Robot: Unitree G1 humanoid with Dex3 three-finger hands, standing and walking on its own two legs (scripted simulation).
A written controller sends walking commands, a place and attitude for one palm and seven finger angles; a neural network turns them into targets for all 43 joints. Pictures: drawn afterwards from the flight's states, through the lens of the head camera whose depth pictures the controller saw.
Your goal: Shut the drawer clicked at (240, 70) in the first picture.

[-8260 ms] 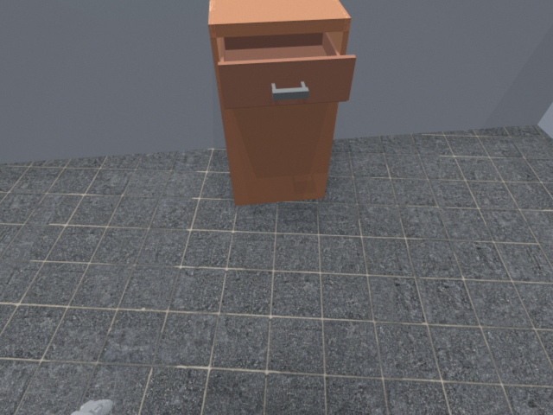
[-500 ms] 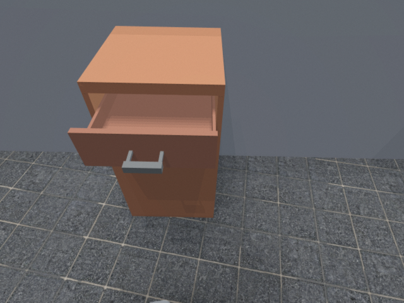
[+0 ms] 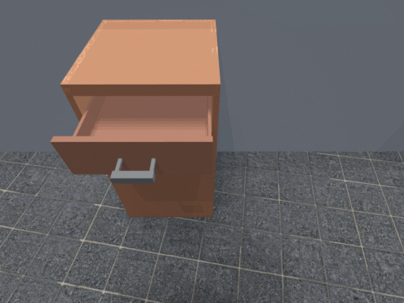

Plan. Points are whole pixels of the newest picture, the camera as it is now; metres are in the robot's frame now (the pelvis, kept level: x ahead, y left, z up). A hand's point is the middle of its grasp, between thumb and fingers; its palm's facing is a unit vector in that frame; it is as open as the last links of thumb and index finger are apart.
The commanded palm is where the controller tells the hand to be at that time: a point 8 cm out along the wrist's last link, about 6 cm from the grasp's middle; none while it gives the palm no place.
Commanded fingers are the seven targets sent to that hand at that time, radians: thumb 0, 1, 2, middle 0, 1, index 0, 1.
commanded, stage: come to a stop and stand still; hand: left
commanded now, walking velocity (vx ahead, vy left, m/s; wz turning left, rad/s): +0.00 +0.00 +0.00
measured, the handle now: (134, 169) +0.43 +0.21 -0.04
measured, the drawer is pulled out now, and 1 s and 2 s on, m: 0.18 0.18 0.18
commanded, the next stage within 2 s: look again from close up in 0.48 s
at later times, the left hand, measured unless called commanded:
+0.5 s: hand out of the picture +0.02 +0.20 -0.17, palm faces -0.02 -0.98 -0.22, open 7.4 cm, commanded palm none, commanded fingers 0.00 0.90 0.90 -0.20 -0.30 -0.20 -0.30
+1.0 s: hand out of the picture -0.01 +0.18 -0.17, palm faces +0.02 -0.99 -0.14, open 7.4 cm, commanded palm none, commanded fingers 0.00 0.90 0.90 -0.20 -0.30 -0.20 -0.30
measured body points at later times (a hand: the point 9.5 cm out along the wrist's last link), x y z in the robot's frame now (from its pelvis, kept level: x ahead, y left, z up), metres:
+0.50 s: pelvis -0.02 +0.02 +0.00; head -0.01 +0.01 +0.45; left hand +0.02 +0.25 -0.15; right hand -0.04 -0.19 -0.16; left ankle +0.00 +0.12 -0.74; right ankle -0.01 -0.08 -0.74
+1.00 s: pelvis +0.01 +0.03 +0.00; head +0.02 +0.03 +0.45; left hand -0.01 +0.23 -0.16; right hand +0.02 -0.20 -0.15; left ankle +0.00 +0.12 -0.74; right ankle -0.01 -0.08 -0.74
